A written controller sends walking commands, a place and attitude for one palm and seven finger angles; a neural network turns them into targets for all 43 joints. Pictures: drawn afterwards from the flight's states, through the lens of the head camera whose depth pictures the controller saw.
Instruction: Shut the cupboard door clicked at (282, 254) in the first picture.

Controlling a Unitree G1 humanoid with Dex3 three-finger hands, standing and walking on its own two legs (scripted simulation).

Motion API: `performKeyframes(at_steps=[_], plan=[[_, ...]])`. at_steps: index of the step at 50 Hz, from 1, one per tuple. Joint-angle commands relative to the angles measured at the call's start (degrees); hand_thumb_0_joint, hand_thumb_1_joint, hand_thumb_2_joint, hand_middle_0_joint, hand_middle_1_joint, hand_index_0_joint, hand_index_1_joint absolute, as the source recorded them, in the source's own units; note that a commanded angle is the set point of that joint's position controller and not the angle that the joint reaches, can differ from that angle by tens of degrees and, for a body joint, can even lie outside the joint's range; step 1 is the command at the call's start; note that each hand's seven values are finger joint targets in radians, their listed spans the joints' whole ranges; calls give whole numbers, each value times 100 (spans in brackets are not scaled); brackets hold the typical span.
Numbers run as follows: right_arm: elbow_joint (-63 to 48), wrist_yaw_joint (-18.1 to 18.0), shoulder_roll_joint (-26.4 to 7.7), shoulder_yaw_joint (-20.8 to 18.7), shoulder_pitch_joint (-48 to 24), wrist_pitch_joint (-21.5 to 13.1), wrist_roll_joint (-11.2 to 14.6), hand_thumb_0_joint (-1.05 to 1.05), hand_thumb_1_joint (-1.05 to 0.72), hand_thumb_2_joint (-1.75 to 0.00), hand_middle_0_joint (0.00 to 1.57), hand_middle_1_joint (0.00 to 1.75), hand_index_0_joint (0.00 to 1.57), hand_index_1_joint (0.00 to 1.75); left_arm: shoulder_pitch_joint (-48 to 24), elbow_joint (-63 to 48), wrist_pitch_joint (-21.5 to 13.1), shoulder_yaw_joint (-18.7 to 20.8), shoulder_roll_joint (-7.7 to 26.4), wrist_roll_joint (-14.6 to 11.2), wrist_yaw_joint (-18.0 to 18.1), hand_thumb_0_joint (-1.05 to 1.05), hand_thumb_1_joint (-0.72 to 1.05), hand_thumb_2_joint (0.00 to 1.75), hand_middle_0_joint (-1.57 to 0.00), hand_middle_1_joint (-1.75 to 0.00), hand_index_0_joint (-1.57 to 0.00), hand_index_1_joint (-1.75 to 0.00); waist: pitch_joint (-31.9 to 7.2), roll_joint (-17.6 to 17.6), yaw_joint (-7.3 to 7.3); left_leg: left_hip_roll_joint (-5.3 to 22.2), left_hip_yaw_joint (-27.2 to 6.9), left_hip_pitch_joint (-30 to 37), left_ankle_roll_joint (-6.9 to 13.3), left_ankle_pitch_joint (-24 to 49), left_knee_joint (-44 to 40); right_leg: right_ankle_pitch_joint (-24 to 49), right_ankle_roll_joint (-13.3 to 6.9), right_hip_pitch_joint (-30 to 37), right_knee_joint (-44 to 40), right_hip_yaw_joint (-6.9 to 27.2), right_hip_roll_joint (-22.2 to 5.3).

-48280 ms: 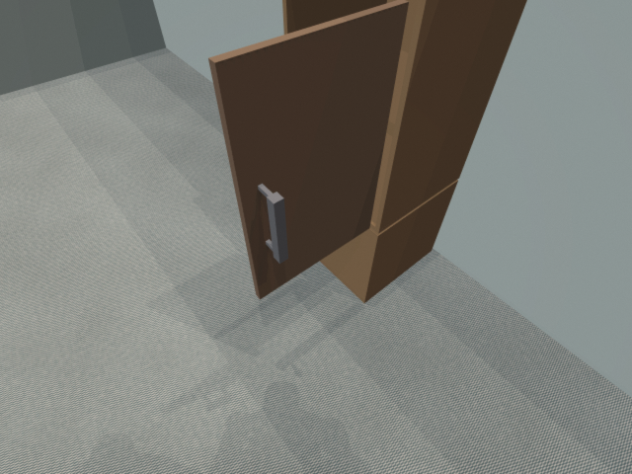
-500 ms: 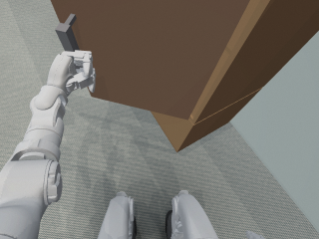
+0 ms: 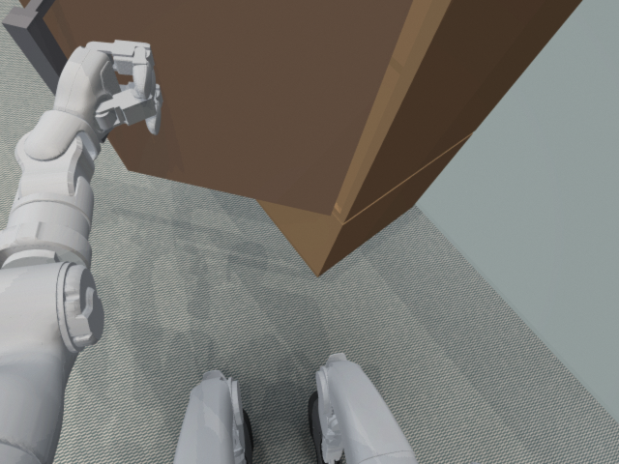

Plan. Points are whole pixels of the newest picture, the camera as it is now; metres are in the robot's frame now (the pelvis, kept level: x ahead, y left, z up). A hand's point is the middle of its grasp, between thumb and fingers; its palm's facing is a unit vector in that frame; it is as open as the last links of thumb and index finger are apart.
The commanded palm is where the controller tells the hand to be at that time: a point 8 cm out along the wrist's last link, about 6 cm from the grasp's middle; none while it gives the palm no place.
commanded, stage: push the door shut along its arc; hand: left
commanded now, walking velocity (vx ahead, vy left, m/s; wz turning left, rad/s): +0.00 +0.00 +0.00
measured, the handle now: (74, 74) +0.58 +0.22 +0.07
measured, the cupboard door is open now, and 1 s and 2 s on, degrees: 41 30 30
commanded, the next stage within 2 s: pull the fist back off the door in 0.36 s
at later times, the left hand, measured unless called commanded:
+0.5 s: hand (158, 85) +0.55 +0.12 +0.08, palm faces -0.38 -0.92 -0.02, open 3.1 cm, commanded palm +0.58 +0.12 +0.07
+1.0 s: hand (179, 86) +0.56 +0.10 +0.07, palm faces +0.08 -1.00 -0.05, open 3.1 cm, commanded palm +0.51 +0.14 +0.07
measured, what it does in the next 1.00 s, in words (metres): stands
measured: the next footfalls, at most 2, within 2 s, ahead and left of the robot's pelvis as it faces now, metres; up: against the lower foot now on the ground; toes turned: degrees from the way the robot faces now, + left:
none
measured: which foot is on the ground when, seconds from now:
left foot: down 0.00-1.00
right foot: down 0.00-1.00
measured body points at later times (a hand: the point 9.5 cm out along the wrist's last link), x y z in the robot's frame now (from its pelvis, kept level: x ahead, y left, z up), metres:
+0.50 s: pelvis -0.01 +0.00 -0.02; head +0.17 +0.04 +0.39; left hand +0.57 +0.18 +0.08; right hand +0.00 -0.28 -0.11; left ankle +0.04 +0.10 -0.59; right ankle +0.05 -0.11 -0.59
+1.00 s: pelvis +0.02 -0.01 +0.02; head +0.18 +0.00 +0.44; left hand +0.55 +0.15 +0.08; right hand -0.02 -0.24 -0.09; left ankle +0.04 +0.10 -0.59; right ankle +0.05 -0.11 -0.59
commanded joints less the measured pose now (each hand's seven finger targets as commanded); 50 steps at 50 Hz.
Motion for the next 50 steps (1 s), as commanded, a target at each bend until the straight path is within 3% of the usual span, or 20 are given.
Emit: performKeyframes(at_steps=[1,5,7,8,12,23,24,27,28,30,32,34,35,37,39,42,43,44,48,50], plan=[[-226,-156,-1107,-411,997,-170,-8,0,-90,-90,20,30,20,30,-3112,-1167,-166,85,1086,-137,-29,0,90,90,-130,-150,-130,-150,-3180,561,-349,-123,-523,2365,126,1860,-684,1299,-72,1256,-969,368,154],[-123,-203,-1132,-404,1023,-246,-35,0,-90,-90,20,30,20,30,-3422,-1120,-50,-38,1084,-153,-152,0,90,90,-130,-150,-130,-150,-3278,725,-423,-125,-530,2390,123,1840,-605,1234,-75,1181,-995,382,155],[-67,-236,-1149,-389,1031,-295,-30,0,-90,-90,20,30,20,30,-3678,-997,16,-135,1026,-156,-206,0,90,90,-130,-150,-130,-150,-3268,745,-546,-122,-535,2382,141,1802,-523,1196,-67,995,-970,366,164],[-35,-253,-1157,-374,1046,-314,-37,0,-90,-90,20,30,20,30,-3771,-967,41,-81,1162,-138,-219,0,90,90,-130,-150,-130,-150,-3227,820,-544,-112,-549,2361,137,1782,-517,1150,-75,976,-967,362,164],[45,-277,-1177,-369,1051,-430,-70,0,-90,-90,20,30,20,30,-4119,-1075,111,-286,991,-135,-299,0,90,90,-130,-150,-130,-150,-3434,1153,-610,-100,-609,2674,116,1888,-470,1133,-104,701,-894,291,175],[254,-322,-1260,-330,1060,-675,-120,0,-90,-90,20,30,20,30,-4721,-754,388,-599,662,-20,-264,0,90,90,-130,-150,-130,-150,-3103,1303,-884,-64,-774,2755,106,1425,-483,732,-119,-91,-794,96,197],[2,-262,-1146,-241,1376,-640,-216,0,-90,-90,20,30,20,30,-4640,-813,499,550,978,-371,816,0,90,90,-130,-150,-130,-150,-3096,1279,-594,12,-881,2493,57,1195,-691,694,-83,-29,-767,81,149],[10,-3,-1065,-327,1429,-542,-408,0,-90,-90,20,30,20,30,-4376,-688,451,406,243,-71,2203,0,90,90,-130,-150,-130,-150,-2965,1103,-633,35,-1095,2527,-40,911,-916,574,-5,-200,-690,7,105],[18,82,-1054,-358,1462,-506,-486,0,-90,-90,20,30,20,30,-4412,-862,342,476,195,23,2624,0,90,90,-130,-150,-130,-150,-3123,1252,-596,26,-1091,2641,-70,962,-926,608,10,-196,-689,22,83],[1,262,-997,-415,1516,-449,-637,0,-90,-90,20,30,20,30,-4376,-1214,-36,525,201,503,3491,0,90,90,-130,-150,-130,-150,-3520,1431,-479,6,-1078,2858,-131,1218,-900,713,21,-158,-621,36,67],[30,429,-1001,-496,1592,-341,-696,0,-90,-90,20,30,20,30,-4235,-1348,-381,310,301,1081,3839,0,90,90,-130,-150,-130,-150,-3815,1586,-475,12,-1041,3184,-197,1612,-887,838,-1,-22,-626,42,69],[29,529,-991,-568,1621,-204,-657,0,-90,-90,20,30,20,30,-3871,-1313,-526,130,171,1245,3764,0,90,90,-130,-150,-130,-150,-3977,1453,-457,-5,-927,3317,-200,1840,-937,1011,-32,382,-779,61,95],[27,546,-986,-565,1612,-139,-622,0,-90,-90,20,30,20,30,-3832,-1184,-515,-32,20,1209,3639,0,90,90,-130,-150,-130,-150,-3831,1292,-526,-26,-877,3192,-171,1703,-1001,989,-20,551,-876,68,109],[-3,503,-999,-535,1580,-40,-541,0,-90,-90,20,30,20,30,-3678,-998,-439,154,167,984,3409,0,90,90,-130,-150,-130,-150,-3618,1013,-507,-72,-738,2808,-98,1500,-1066,976,-2,960,-1049,147,128],[-71,439,-978,-501,1532,8,-481,0,-90,-90,20,30,20,30,-3399,-989,-428,470,428,734,3268,0,90,90,-130,-150,-130,-150,-3403,694,-375,-109,-596,2392,-50,1247,-1175,891,15,1470,-1212,234,134],[-171,410,-883,-500,1456,-8,-469,0,-90,-90,20,30,20,30,-2904,-1391,-711,625,345,504,3213,0,90,90,-130,-150,-130,-150,-3606,664,-150,-142,-468,2464,-39,1592,-1211,1248,23,1894,-1258,319,129],[-155,411,-854,-519,1468,3,-470,0,-90,-90,20,30,20,30,-2597,-1395,-807,672,315,486,3220,0,90,90,-130,-150,-130,-150,-3530,457,-113,-135,-418,2418,-30,1722,-1214,1437,36,2064,-1266,333,127],[-162,420,-826,-530,1463,24,-468,0,-90,-90,20,30,20,30,-2256,-1302,-878,628,205,503,3219,0,90,90,-130,-150,-130,-150,-3319,362,-76,-141,-375,2354,-34,1783,-1249,1560,41,2146,-1286,335,126],[-206,464,-774,-635,1411,119,-431,0,-90,-90,20,30,20,30,-1292,-1489,-1076,346,-355,474,3163,0,90,90,-130,-150,-130,-150,-3211,160,89,-183,-219,2504,-50,2115,-1341,2119,40,2501,-1338,360,95],[-221,461,-748,-680,1320,174,-393,0,-90,-90,20,30,20,30,-1023,-1539,-1067,90,-757,373,3120,0,90,90,-130,-150,-130,-150,-2946,-40,47,-215,-132,2414,-34,2002,-1392,2178,67,2609,-1456,396,77]])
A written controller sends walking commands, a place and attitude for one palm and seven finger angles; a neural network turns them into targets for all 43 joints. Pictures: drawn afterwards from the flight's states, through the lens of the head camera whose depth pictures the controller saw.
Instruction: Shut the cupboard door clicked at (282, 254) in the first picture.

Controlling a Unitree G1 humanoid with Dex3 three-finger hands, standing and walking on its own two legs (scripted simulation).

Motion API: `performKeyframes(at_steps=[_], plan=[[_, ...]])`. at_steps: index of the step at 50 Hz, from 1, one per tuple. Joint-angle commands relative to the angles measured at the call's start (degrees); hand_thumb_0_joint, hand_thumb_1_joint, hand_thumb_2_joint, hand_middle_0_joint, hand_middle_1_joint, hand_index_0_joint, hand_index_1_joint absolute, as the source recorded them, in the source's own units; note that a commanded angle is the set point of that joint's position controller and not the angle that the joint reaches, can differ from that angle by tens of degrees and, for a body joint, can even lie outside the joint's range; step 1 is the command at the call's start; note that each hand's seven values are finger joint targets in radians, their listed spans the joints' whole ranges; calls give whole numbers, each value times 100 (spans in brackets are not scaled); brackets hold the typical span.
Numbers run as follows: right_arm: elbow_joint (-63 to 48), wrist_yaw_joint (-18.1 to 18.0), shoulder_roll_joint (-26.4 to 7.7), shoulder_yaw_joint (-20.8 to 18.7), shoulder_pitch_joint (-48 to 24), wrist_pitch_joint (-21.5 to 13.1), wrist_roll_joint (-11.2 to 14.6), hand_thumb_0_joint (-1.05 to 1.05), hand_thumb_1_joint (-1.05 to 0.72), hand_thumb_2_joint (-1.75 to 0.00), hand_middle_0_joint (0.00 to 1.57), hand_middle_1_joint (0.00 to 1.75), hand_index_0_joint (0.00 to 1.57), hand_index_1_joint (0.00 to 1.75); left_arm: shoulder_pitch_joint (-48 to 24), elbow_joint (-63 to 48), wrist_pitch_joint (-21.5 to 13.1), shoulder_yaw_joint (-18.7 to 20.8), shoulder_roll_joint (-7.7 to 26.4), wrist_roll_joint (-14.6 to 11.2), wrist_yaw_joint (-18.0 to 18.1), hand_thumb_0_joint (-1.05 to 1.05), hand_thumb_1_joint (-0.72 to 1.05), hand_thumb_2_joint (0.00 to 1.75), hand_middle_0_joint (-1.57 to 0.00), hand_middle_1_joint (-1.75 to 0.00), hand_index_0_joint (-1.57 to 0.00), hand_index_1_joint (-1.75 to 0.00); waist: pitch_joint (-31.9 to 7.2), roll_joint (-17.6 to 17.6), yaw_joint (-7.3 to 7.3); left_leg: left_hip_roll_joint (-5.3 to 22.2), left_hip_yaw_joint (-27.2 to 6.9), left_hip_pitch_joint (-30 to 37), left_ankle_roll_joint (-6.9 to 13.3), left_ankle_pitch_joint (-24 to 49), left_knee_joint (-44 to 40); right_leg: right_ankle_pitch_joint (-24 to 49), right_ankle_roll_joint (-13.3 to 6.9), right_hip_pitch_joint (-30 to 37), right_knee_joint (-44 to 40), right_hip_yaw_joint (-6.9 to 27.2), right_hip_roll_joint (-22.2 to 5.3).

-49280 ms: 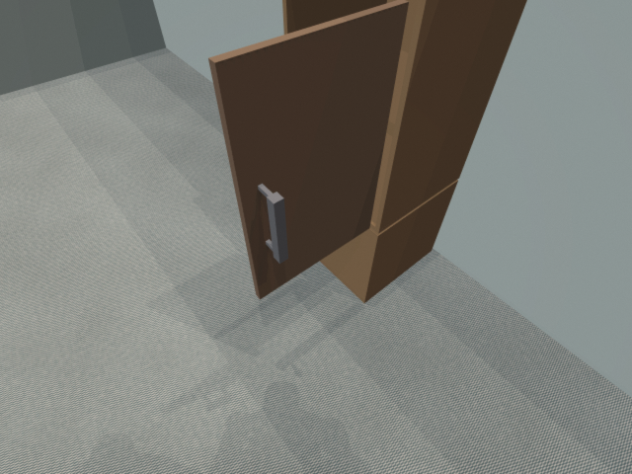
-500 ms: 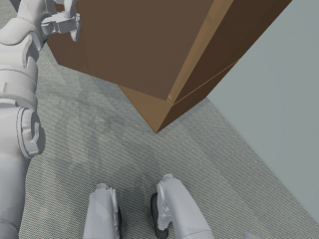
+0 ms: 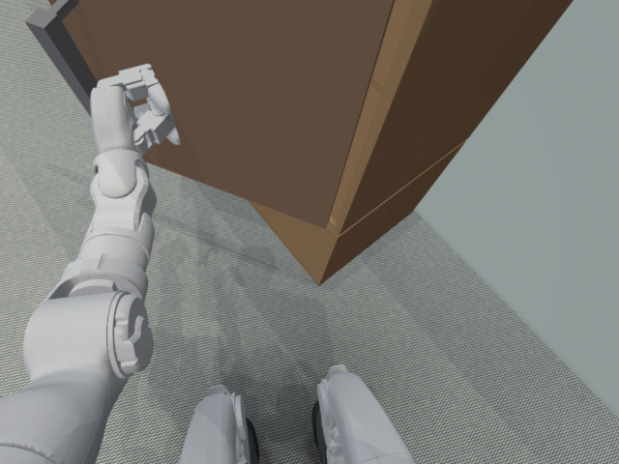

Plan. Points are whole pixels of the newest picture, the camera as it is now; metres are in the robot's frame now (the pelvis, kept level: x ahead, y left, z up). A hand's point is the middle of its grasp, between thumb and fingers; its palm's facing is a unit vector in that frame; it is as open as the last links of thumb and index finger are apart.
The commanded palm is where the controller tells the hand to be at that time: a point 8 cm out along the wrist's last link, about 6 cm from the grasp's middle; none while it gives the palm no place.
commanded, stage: pull the fist back off the door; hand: left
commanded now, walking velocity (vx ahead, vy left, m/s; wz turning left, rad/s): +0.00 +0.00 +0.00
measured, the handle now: (91, 70) +0.62 +0.20 +0.05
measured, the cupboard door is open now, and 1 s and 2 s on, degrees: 30 30 30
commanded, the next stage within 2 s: draw the hand back to the body in 0.34 s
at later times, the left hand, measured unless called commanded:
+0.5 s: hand (174, 169) +0.46 +0.10 +0.05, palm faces +0.07 -1.00 -0.05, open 3.1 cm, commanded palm +0.42 +0.16 +0.06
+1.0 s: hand (47, 239) +0.34 +0.17 +0.16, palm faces +0.06 -1.00 -0.07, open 3.1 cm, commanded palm +0.30 +0.22 +0.17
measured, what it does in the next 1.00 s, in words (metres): rises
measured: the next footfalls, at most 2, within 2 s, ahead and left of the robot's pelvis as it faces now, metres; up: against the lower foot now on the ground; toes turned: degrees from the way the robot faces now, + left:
none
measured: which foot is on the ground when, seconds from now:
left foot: down 0.00-1.00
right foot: down 0.00-1.00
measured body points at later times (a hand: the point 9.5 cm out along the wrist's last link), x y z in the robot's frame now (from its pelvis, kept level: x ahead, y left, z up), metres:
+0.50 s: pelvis +0.01 -0.01 +0.01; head +0.13 +0.00 +0.44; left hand +0.45 +0.15 +0.06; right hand +0.12 -0.27 -0.11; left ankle +0.02 +0.11 -0.61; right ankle +0.03 -0.11 -0.61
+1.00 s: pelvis +0.02 +0.00 +0.08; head +0.06 -0.01 +0.53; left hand +0.33 +0.22 +0.16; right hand +0.16 -0.25 -0.02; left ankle +0.02 +0.11 -0.61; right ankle +0.03 -0.11 -0.61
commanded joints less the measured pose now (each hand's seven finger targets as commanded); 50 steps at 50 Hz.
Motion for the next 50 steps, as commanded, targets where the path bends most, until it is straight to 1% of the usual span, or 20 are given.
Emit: performKeyframes(at_steps=[1,4,5,8,12,14,16,18,22,23,26,27,28,32,35,38,42,48,49,50], plan=[[-328,-103,-1026,-483,760,-25,62,0,-90,-90,20,30,20,30,-1674,-1352,-495,-280,381,-202,-35,0,90,90,-130,-150,-130,-150,-2874,-60,60,-230,-273,2030,44,1989,-809,2192,83,2218,-964,236,27],[-335,-150,-989,-537,582,6,83,0,-90,-90,20,30,20,30,-1513,-1821,-685,-312,343,-277,-25,0,90,90,-130,-150,-130,-150,-2964,-9,177,-271,-201,2131,40,2079,-812,2428,97,2461,-987,303,-13],[-361,-154,-956,-550,515,4,89,0,-90,-90,20,30,20,30,-1401,-2000,-759,-462,152,-287,-28,0,90,90,-130,-150,-130,-150,-3075,5,213,-291,-192,2222,35,2153,-812,2540,96,2546,-971,303,-19],[-314,-186,-938,-600,377,10,106,0,-90,-90,20,30,20,30,-1176,-2338,-948,-655,27,-255,-1,0,90,90,-130,-150,-130,-150,-3135,203,263,-275,-212,2611,0,2474,-819,2783,83,2485,-912,269,-43],[-348,-213,-902,-626,102,25,158,0,-90,-90,20,30,20,30,-700,-2582,-963,-1040,-431,-298,14,0,90,90,-130,-150,-130,-150,-3108,119,303,-276,-195,2823,-3,2547,-850,2860,95,2472,-947,252,-64],[-360,-239,-910,-621,-10,47,178,0,-90,-90,20,30,20,30,-494,-2558,-914,-956,-334,-320,60,0,90,90,-130,-150,-130,-150,-2890,-73,349,-286,-182,2694,-5,2400,-917,2803,97,2571,-1001,258,-73],[-367,-283,-888,-596,-100,42,175,0,-90,-90,20,30,20,30,-789,-2594,-909,-1140,-498,-296,97,0,90,90,-130,-150,-130,-150,-2737,-113,252,-310,-176,2583,25,2236,-884,2726,110,2497,-994,279,-92],[-328,-335,-886,-581,-219,39,171,0,-90,-90,20,30,20,30,-892,-2306,-936,-937,-282,-262,162,0,90,90,-130,-150,-130,-150,-2533,-324,254,-333,-174,2313,22,1865,-889,2417,126,2508,-1049,309,-106],[-348,-374,-848,-525,-369,-16,149,0,-90,-90,20,30,20,30,-973,-2151,-1077,-846,-179,-239,162,0,90,90,-130,-150,-130,-150,-2729,-119,339,-375,-155,2229,17,1727,-859,2319,111,2571,-1000,369,-133],[-345,-372,-843,-516,-389,-15,149,0,-90,-90,20,30,20,30,-929,-2027,-1070,-904,-248,-233,127,0,90,90,-130,-150,-130,-150,-2727,-235,326,-372,-163,2199,20,1741,-846,2333,112,2569,-985,358,-128],[-635,-366,-880,-515,-421,22,223,0,-90,-90,20,30,20,30,-110,-2656,-930,-661,53,-369,-24,0,90,90,-130,-150,-130,-150,-3364,-21,718,-362,-131,2706,-10,2089,-1109,2640,73,3168,-1065,379,-106],[-709,-367,-847,-501,-464,39,275,0,-90,-90,20,30,20,30,108,-2965,-822,-694,30,-461,-88,0,90,90,-130,-150,-130,-150,-3405,-103,765,-362,-90,2781,-6,2137,-1229,2758,95,3440,-1190,393,-110],[-798,-385,-829,-495,-485,57,331,0,-90,-90,20,30,20,30,504,-3134,-679,-691,30,-533,-155,0,90,90,-130,-150,-130,-150,-3312,-252,837,-355,-60,2802,-1,2169,-1356,2835,98,3681,-1321,404,-101],[-976,-528,-791,-442,-582,52,473,0,-90,-90,20,30,20,30,1199,-4067,-259,-870,-60,-792,-324,0,90,90,-130,-150,-130,-150,-2694,-685,841,-339,15,2883,56,1864,-1828,2553,159,4158,-1884,442,-127],[-984,-639,-799,-416,-704,-44,507,0,-90,-90,20,30,20,30,1440,-4538,-172,-954,-91,-925,-376,0,90,90,-130,-150,-130,-150,-2093,-907,794,-343,8,3035,86,1425,-2120,1815,184,4139,-2322,459,-157],[-932,-724,-793,-365,-846,-146,540,0,-90,-90,20,30,20,30,1757,-4731,-170,-1045,-92,-979,-461,0,90,90,-130,-150,-130,-150,-1560,-688,802,-350,-5,3275,87,1184,-2390,1374,163,4076,-2625,455,-186],[-1051,-745,-781,-323,-1032,-259,602,0,-90,-90,20,30,20,30,2736,-5218,-30,-1041,-26,-1101,-701,0,90,90,-130,-150,-130,-150,-1490,-265,1037,-357,-23,3835,67,1531,-2762,1763,85,4446,-2737,335,-174],[-1316,-774,-772,-261,-1417,-403,709,0,-90,-90,20,30,20,30,3756,-6209,430,-947,70,-1406,-990,0,90,90,-116,-135,-116,-135,-985,-262,1177,-342,-71,4315,68,1753,-3196,1970,71,4777,-2988,202,-149],[-1400,-904,-670,-327,-1641,-194,729,0,-90,-90,20,30,20,30,3982,-6529,788,-1198,641,-713,-613,0,90,90,-113,-132,-113,-132,-1305,-479,1268,-325,-44,4703,77,1828,-3507,1868,90,5199,-3369,522,-299],[-1534,-987,-613,-277,-1726,-129,732,0,-90,-90,20,30,20,30,4076,-6839,1047,-1321,362,-702,-431,0,90,90,-111,-129,-111,-129,-1011,-454,1171,-329,-32,4816,104,1871,-3648,1893,115,5251,-3546,471,-315]])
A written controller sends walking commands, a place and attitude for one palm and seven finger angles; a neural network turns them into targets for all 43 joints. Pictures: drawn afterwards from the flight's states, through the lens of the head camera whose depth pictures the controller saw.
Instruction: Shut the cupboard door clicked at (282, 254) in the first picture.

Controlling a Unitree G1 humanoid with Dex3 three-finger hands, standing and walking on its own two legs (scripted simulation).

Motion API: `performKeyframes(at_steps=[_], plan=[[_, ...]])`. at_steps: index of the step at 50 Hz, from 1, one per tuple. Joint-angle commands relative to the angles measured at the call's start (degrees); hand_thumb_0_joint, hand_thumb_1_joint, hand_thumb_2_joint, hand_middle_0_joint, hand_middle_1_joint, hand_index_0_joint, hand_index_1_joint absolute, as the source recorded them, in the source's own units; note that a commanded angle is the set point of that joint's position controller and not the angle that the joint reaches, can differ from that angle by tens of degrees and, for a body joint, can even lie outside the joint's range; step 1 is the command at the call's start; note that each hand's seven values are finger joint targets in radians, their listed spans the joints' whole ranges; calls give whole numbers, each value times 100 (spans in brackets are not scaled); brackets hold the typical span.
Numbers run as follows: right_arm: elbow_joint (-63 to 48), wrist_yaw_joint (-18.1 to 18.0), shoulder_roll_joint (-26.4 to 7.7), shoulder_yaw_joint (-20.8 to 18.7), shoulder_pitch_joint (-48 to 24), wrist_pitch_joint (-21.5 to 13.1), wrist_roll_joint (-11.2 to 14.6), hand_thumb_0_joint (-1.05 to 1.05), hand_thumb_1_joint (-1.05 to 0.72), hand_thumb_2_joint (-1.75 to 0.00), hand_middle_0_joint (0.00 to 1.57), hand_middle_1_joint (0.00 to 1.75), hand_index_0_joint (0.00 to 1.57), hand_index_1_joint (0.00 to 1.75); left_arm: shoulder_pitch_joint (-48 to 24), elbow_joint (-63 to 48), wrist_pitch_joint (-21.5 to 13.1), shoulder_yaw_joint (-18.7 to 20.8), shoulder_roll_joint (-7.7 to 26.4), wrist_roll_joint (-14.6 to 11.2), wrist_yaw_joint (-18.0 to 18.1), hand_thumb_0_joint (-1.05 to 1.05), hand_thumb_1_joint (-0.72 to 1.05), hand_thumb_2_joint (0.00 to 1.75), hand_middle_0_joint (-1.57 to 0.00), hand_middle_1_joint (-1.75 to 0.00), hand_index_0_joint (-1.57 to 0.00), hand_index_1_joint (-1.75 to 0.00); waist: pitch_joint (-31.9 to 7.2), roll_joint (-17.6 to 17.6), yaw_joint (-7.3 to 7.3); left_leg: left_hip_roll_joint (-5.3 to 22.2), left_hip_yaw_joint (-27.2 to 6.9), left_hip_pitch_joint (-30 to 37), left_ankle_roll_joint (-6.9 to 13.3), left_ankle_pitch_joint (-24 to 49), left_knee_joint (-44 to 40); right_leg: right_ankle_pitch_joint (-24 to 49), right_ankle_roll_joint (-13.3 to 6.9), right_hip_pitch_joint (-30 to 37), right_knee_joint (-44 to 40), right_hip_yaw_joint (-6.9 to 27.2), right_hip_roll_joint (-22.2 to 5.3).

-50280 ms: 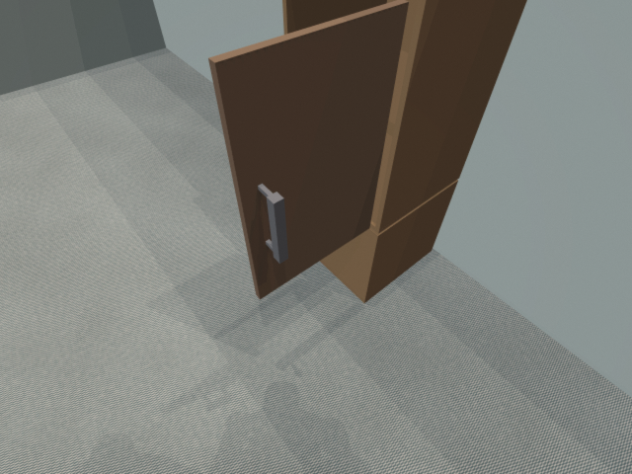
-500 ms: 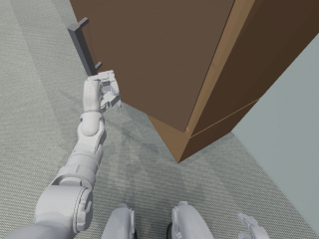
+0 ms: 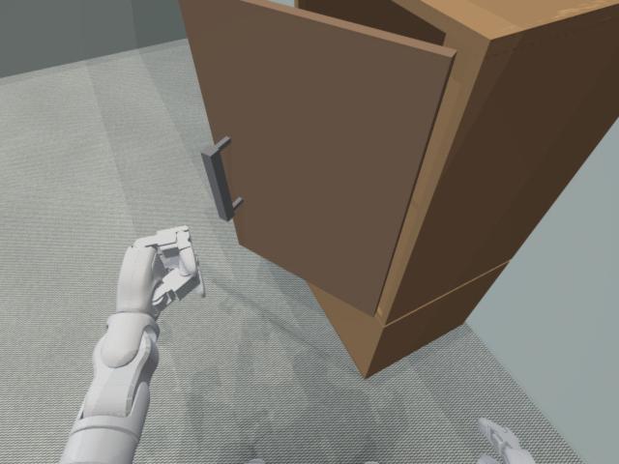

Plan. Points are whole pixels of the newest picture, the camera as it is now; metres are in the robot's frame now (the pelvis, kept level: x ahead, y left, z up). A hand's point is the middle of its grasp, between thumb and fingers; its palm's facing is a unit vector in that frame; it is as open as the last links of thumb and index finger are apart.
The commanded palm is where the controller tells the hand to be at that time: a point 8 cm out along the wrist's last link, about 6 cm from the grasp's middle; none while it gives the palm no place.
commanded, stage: draw the hand back to the body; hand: left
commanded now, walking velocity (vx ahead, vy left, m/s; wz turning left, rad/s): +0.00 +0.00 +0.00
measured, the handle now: (226, 180) +0.61 +0.18 -0.03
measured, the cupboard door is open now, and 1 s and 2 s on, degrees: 30 30 30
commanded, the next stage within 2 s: step back with the hand held close in 1.04 s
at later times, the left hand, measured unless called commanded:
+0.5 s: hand (35, 308) +0.24 +0.26 +0.17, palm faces +0.35 -0.87 -0.36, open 4.9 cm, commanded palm +0.19 +0.30 +0.19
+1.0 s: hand out of the picture +0.20 +0.27 +0.20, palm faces +0.45 -0.79 -0.41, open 7.4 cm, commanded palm +0.15 +0.30 +0.22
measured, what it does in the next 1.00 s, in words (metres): stands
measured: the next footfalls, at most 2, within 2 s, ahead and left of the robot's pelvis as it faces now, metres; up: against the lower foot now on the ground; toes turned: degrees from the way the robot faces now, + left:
none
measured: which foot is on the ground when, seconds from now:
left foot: down 0.00-1.00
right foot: down 0.00-1.00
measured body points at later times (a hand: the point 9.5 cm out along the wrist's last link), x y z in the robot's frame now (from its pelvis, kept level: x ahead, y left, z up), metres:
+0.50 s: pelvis +0.03 +0.02 +0.05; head +0.01 +0.00 +0.49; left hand +0.21 +0.30 +0.19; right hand +0.23 -0.17 -0.03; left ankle +0.01 +0.11 -0.70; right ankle +0.01 -0.10 -0.70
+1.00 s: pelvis +0.02 +0.00 +0.05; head -0.01 -0.02 +0.49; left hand +0.17 +0.31 +0.22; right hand +0.21 -0.22 -0.04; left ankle +0.01 +0.11 -0.70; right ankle +0.01 -0.10 -0.70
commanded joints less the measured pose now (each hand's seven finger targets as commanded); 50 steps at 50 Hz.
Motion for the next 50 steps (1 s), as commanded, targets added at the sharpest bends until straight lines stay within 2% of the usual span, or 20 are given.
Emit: performKeyframes(at_steps=[1,2,5,6,7,8,12,15,21,22,25,27,33,34,36,39,44,46,47,50], plan=[[-1068,-309,-429,-140,-734,-76,35,0,-90,-90,20,30,20,30,-843,-2278,486,-23,1035,456,549,0,90,90,-108,-126,-108,-126,-1192,-80,117,-82,-97,1317,144,1271,-1371,1482,88,1667,-1471,364,-164],[-1035,-355,-417,-106,-781,-60,34,0,-90,-90,20,30,20,30,-665,-2447,638,91,1146,499,670,0,90,90,-105,-123,-105,-123,-1058,37,140,-66,-109,1485,144,1408,-1468,1625,73,1735,-1534,298,-147],[-1026,-442,-377,-1,-927,-75,9,0,-90,-90,20,30,20,30,-351,-2876,977,21,1069,559,835,0,90,90,-97,-114,-97,-114,-718,44,148,-17,-218,1992,127,1565,-1896,1655,49,1923,-1812,124,-101],[-1005,-476,-389,2,-961,-104,-3,0,-90,-90,20,30,20,30,-208,-2969,1066,122,1180,562,870,0,90,90,-94,-111,-94,-111,-615,60,175,-7,-221,2120,134,1675,-1996,1753,46,2023,-1954,127,-93],[-992,-480,-355,48,-991,-127,-8,0,-90,-90,20,30,20,30,-137,-3145,1130,132,1161,577,907,0,90,90,-92,-108,-92,-108,-571,194,172,4,-238,2291,114,1753,-2115,1787,37,2130,-2027,104,-101],[-989,-470,-340,75,-997,-158,-30,0,-90,-90,20,30,20,30,20,-3287,1182,130,1113,582,929,0,90,90,-89,-105,-89,-105,-536,106,193,22,-298,2415,94,1860,-2236,1826,28,2253,-2090,49,-88],[-962,-411,-317,140,-1068,-273,-90,0,-90,-90,20,30,20,30,795,-3773,1394,259,1090,595,954,0,90,90,-78,-93,-78,-93,-330,315,271,70,-312,2810,30,2508,-2547,2169,26,2647,-2378,-16,-96],[-930,-361,-326,150,-1122,-320,-147,0,-90,-90,20,30,20,30,1052,-4024,1492,447,1149,619,975,0,90,90,-69,-84,-69,-84,-68,207,297,105,-332,2931,-6,2492,-2758,2107,32,2728,-2589,-45,-75],[-856,-291,-346,140,-1225,-470,-227,0,-90,-90,20,30,20,30,1586,-4682,1493,1091,1555,637,1032,0,90,90,-53,-66,-53,-66,-92,391,429,97,-329,3084,-44,2757,-2901,2227,21,3081,-2773,-22,-79],[-861,-274,-314,144,-1222,-495,-221,0,-90,-90,20,30,20,30,1688,-4857,1475,1114,1508,623,1037,0,90,90,-50,-63,-50,-63,-118,416,429,108,-335,3101,-57,2901,-2896,2302,23,3144,-2747,-33,-99],[-813,-245,-319,100,-1227,-570,-235,0,-90,-90,20,30,20,30,2067,-5133,1457,1440,1672,618,1070,0,90,90,-42,-54,-42,-54,-219,335,482,104,-302,3151,-47,3164,-2851,2493,50,3233,-2738,-38,-95],[-792,-217,-329,93,-1261,-611,-234,0,-90,-90,20,30,20,30,2312,-5153,1447,1582,1700,589,1071,0,90,90,-36,-48,-36,-48,2,321,499,98,-295,3021,-56,2966,-2889,2386,47,3205,-2786,-32,-109],[-720,-248,-334,12,-1286,-758,-204,0,-90,-90,20,30,20,30,2771,-5456,1241,2331,2115,539,1141,0,90,90,-20,-30,-20,-30,89,244,590,59,-222,2865,-21,2505,-2915,2140,51,3200,-2827,-30,-97],[-671,-245,-334,6,-1264,-775,-199,0,-90,-90,20,30,20,30,2844,-5275,1231,2098,1842,560,1117,0,90,90,-20,-30,-20,-30,233,199,534,55,-210,2844,-16,2452,-2930,2071,59,3087,-2825,-43,-96],[-612,-239,-402,-37,-1231,-799,-192,0,-90,-90,20,30,20,30,2834,-5022,1253,1885,1637,566,1085,0,90,90,-20,-30,-20,-30,530,43,479,71,-190,2809,11,2224,-2960,1866,77,2881,-2947,-22,-98],[-611,-271,-445,-63,-1230,-819,-200,0,-90,-90,20,30,20,30,2504,-5038,1190,1905,1732,594,1118,0,90,90,-20,-30,-20,-30,544,29,469,37,-213,2788,52,1823,-3019,1505,90,2824,-2960,2,-109],[-610,-327,-380,-59,-1296,-926,-218,0,-90,-90,20,30,20,30,2581,-5290,1066,2112,1955,590,1149,0,90,90,-20,-30,-20,-30,182,167,563,-21,-127,2893,101,1958,-2930,1676,81,3040,-2946,71,-144],[-575,-325,-384,-52,-1303,-967,-221,0,-90,-90,20,30,20,30,2598,-5364,1044,2204,2071,602,1161,0,90,90,-20,-30,-20,-30,186,340,580,-20,-134,2877,73,1951,-2937,1653,69,3064,-2986,85,-138],[-590,-327,-346,-28,-1329,-985,-217,0,-90,-90,20,30,20,30,2542,-5422,1029,2137,1998,607,1161,0,90,90,-20,-30,-20,-30,284,480,566,-24,-128,2855,66,1938,-2947,1648,64,3030,-2977,88,-146],[-563,-330,-327,-34,-1290,-1000,-224,0,-90,-90,20,30,20,30,2648,-5262,1023,2176,1959,590,1156,0,90,90,-20,-30,-20,-30,420,392,559,-26,-91,2826,60,1914,-2948,1648,76,2960,-3015,84,-125]])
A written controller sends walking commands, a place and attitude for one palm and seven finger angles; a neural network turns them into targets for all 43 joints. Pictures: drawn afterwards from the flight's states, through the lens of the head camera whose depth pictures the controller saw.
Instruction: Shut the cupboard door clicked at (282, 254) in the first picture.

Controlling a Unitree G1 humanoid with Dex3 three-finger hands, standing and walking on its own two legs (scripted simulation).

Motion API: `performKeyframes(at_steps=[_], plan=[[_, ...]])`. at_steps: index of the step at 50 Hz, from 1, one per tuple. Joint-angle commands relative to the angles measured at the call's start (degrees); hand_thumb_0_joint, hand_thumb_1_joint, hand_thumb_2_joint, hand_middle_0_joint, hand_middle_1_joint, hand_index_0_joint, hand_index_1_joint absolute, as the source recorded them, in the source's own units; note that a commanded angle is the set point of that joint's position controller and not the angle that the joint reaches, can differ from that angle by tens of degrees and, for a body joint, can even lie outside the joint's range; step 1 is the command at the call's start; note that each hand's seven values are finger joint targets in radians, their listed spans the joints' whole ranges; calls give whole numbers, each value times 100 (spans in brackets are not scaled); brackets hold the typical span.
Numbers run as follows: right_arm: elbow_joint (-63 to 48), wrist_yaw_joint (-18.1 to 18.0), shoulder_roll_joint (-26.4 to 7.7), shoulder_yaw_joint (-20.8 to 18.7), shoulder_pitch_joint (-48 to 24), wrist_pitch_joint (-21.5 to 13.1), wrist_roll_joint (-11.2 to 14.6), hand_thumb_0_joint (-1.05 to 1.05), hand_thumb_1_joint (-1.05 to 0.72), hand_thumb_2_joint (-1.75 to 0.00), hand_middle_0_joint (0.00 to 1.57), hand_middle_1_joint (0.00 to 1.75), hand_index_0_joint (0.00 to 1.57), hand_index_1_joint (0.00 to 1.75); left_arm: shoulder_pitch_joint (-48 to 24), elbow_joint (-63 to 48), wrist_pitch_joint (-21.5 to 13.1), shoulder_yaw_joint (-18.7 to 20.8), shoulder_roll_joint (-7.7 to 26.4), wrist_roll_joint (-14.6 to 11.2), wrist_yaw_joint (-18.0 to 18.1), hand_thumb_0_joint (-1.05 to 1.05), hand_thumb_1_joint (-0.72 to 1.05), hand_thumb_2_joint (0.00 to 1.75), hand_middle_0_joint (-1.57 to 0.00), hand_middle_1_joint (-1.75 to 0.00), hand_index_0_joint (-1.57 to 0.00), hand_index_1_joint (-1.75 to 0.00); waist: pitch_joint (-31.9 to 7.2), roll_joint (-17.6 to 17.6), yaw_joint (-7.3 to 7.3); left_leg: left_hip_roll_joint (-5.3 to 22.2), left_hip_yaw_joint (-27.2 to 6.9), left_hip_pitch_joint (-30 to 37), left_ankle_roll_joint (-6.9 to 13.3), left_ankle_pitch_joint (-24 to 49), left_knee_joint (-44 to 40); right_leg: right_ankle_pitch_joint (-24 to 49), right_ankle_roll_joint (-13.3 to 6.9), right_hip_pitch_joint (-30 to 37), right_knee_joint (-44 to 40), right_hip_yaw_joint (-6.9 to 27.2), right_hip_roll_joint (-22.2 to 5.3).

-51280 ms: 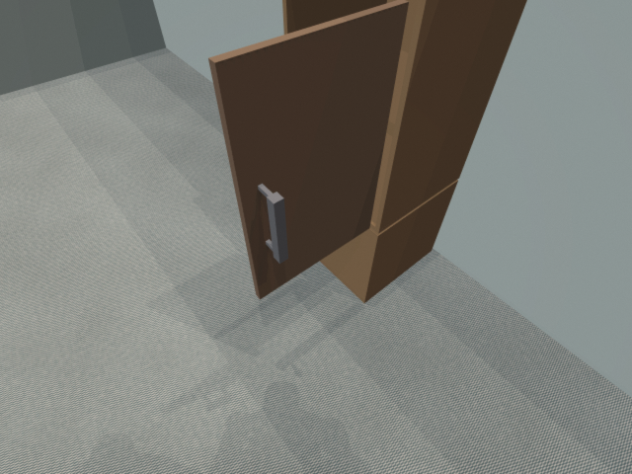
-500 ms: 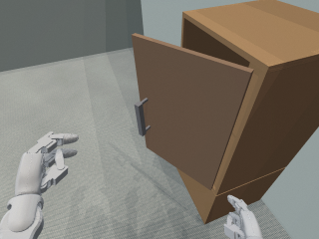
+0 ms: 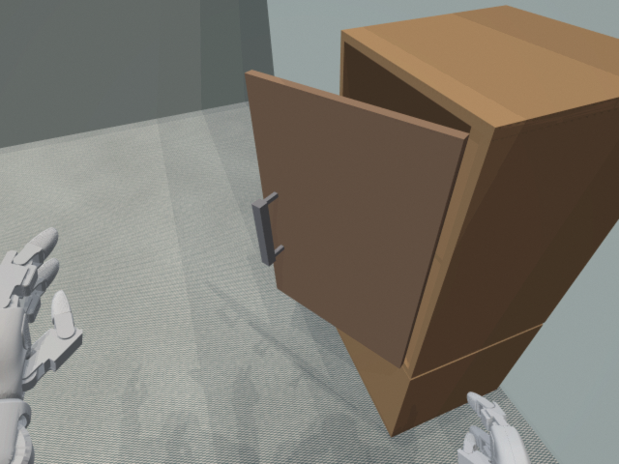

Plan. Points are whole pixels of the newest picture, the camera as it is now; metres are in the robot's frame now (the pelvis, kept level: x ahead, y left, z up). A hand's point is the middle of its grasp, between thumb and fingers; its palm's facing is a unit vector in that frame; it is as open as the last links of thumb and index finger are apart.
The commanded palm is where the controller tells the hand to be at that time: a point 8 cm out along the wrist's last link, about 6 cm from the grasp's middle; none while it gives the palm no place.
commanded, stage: draw the hand back to the body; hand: left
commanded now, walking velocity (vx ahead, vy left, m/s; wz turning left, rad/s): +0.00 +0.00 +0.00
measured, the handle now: (270, 229) +0.60 +0.17 -0.08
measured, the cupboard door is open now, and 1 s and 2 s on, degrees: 30 30 30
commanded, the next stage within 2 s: step back with the hand held close in 0.04 s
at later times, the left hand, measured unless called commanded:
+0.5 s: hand (57, 333) +0.19 +0.28 +0.15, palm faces +0.37 -0.77 -0.52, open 7.5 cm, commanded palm +0.13 +0.32 +0.17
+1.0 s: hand out of the picture +0.11 +0.29 +0.16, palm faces +0.48 -0.76 -0.44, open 7.5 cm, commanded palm +0.05 +0.32 +0.17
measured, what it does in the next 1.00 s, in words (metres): shifts its weight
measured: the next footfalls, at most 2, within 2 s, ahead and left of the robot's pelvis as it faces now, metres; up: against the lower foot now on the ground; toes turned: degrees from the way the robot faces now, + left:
right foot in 1.32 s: -0.18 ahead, -0.11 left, +0.00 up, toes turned +6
left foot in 1.68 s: -0.04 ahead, +0.11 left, +0.00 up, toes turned +3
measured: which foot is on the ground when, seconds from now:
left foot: down 0.00-1.00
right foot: down 0.00-1.00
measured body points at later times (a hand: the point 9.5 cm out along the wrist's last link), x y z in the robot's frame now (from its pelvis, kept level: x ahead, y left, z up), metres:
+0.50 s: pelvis -0.01 +0.02 +0.00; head -0.01 +0.00 +0.44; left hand +0.16 +0.32 +0.18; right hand +0.16 -0.23 -0.09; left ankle -0.01 +0.11 -0.74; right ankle -0.01 -0.11 -0.74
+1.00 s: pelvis -0.09 +0.02 -0.03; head -0.09 +0.03 +0.42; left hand +0.08 +0.33 +0.18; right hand +0.08 -0.22 -0.10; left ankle -0.01 +0.11 -0.74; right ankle -0.01 -0.11 -0.74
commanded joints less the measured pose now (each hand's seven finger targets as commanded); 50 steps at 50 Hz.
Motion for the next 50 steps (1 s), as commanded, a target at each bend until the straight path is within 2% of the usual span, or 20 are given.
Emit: performKeyframes(at_steps=[1,4,6,8,9,10,13,16,19,22,28,34,36,38,41,42,45,46,48,50], plan=[[-913,-63,-495,-174,-868,-385,-23,0,-90,-90,20,30,20,30,-475,-1083,-432,951,1248,-39,147,0,90,90,-20,-30,-20,-30,-89,-30,31,90,-36,-185,54,880,-412,602,35,-107,-552,146,-96],[-943,-49,-499,-183,-861,-356,-19,0,-90,-90,20,30,20,30,-556,-1157,-450,835,1135,-42,113,0,90,90,-20,-30,-20,-30,-105,149,-4,93,4,-109,65,869,-418,597,38,-128,-536,166,-100],[-920,-49,-511,-198,-841,-359,-31,0,-90,-90,20,30,20,30,-446,-966,-435,884,1150,-59,100,0,90,90,-20,-30,-20,-30,-46,-190,6,96,-8,-134,77,826,-429,534,59,-157,-617,167,-92],[-950,-50,-506,-201,-877,-338,-20,0,-90,-90,20,30,20,30,-568,-1049,-441,811,1101,-66,84,0,90,90,-20,-30,-20,-30,-106,-120,-14,92,25,-79,100,796,-414,481,73,-157,-615,205,-112],[-1113,-21,-708,-275,-806,-187,0,0,-90,-90,20,30,20,30,-1031,-1330,-661,1382,1667,-5,141,0,90,90,-20,-30,-20,-30,-12,-100,-231,169,-119,-544,184,386,-6,487,38,-621,-923,824,-487],[-996,-27,-652,-287,-783,-99,-32,0,-90,-90,20,30,20,30,-541,-913,-712,1144,1366,-22,120,0,90,90,-20,-30,-20,-30,-95,-351,-271,112,-171,-493,184,357,262,424,-39,-797,-1023,964,-697],[-993,-14,-602,-327,-720,63,-35,0,-90,-90,20,30,20,30,-163,-934,-872,1006,1235,0,112,0,90,90,-20,-30,-20,-30,-425,-577,-299,138,-178,-610,127,531,499,785,-155,-790,-795,939,-944],[-1072,-82,-680,-369,-763,168,-39,0,-90,-90,20,30,20,30,28,-1242,-934,1146,1407,-22,176,0,90,90,-20,-30,-20,-30,-798,-69,-319,293,-252,-456,122,1333,200,1599,-65,-593,-249,587,-748],[-1226,-160,-730,-390,-733,314,-39,0,-90,-90,20,30,20,30,153,-1445,-888,1246,1496,-48,217,0,90,90,-20,-30,-20,-30,-1143,72,-309,484,-387,-518,121,2634,57,2464,90,-169,362,299,-424],[-1327,-184,-712,-413,-721,438,-18,0,-90,-90,20,30,20,30,321,-1427,-812,1359,1563,-69,228,0,90,90,-20,-30,-20,-30,-1245,-80,-304,551,-390,-676,106,2948,114,2772,119,-32,566,307,-386],[-1424,-178,-772,-417,-698,513,-12,0,-90,-90,20,30,20,30,499,-1420,-789,1339,1505,-57,270,0,90,90,-20,-30,-20,-30,-931,-81,-309,657,-572,-1759,216,1281,-182,1898,155,81,667,413,-334],[-1468,-191,-831,-399,-638,368,-26,0,-90,-90,20,30,20,30,276,-1593,-975,1409,1481,68,296,0,90,90,-20,-30,-20,-30,-655,217,-331,817,-864,-3285,459,-1115,-696,1184,225,658,1170,430,-101],[-1442,-190,-877,-399,-606,299,-58,0,-90,-90,20,30,20,30,126,-1680,-1038,1508,1580,131,305,0,90,90,-20,-30,-20,-30,-600,309,-327,839,-964,-3657,517,-1693,-780,1042,222,790,1292,467,-54],[-1433,-190,-863,-388,-561,231,-60,0,-90,-90,20,30,20,30,-32,-1713,-1097,1391,1432,166,306,0,90,90,-20,-30,-20,-30,-522,352,-365,912,-999,-3960,567,-2187,-833,849,236,825,1488,472,-14],[-1367,-172,-909,-411,-491,118,-104,0,-90,-90,20,30,20,30,-260,-1813,-1179,1500,1537,259,322,0,90,90,-20,-30,-20,-30,-490,435,-358,947,-1095,-4246,607,-2542,-813,663,224,904,1645,501,40],[-1376,-164,-860,-388,-465,101,-99,0,-90,-90,20,30,20,30,-337,-1822,-1191,1338,1374,260,319,0,90,90,-20,-30,-20,-30,-429,379,-383,933,-1040,-4292,592,-2579,-745,571,212,834,1674,515,10],[-1351,-132,-866,-406,-408,40,-105,0,-90,-90,20,30,20,30,-404,-1805,-1231,1359,1381,293,345,0,90,90,-20,-30,-20,-30,-379,248,-396,826,-937,-4355,563,-2812,-430,148,148,606,1549,719,-86],[-1327,-126,-884,-426,-393,23,-123,0,-90,-90,20,30,20,30,-417,-1791,-1254,1493,1521,323,357,0,90,90,-20,-30,-20,-30,-349,161,-385,759,-900,-4287,528,-2835,-281,-117,110,445,1319,848,-158],[-1310,-95,-806,-403,-351,8,-133,0,-90,-90,20,30,20,30,-417,-1786,-1286,1375,1423,293,375,0,90,90,-20,-30,-20,-30,-189,-181,-424,507,-749,-3896,384,-2532,244,-613,-52,-296,707,1271,-449],[-1234,-52,-721,-386,-305,10,-155,0,-90,-90,20,30,20,30,-359,-1864,-1336,1407,1529,250,431,0,90,90,-20,-30,-20,-30,-240,-500,-433,279,-590,-3300,208,-1958,815,-996,-264,-982,54,1681,-866]])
